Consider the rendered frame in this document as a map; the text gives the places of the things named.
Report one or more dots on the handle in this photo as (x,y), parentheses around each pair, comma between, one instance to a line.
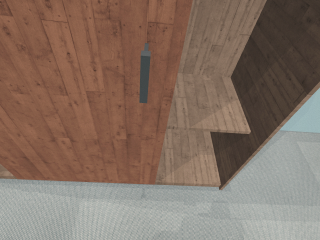
(144,73)

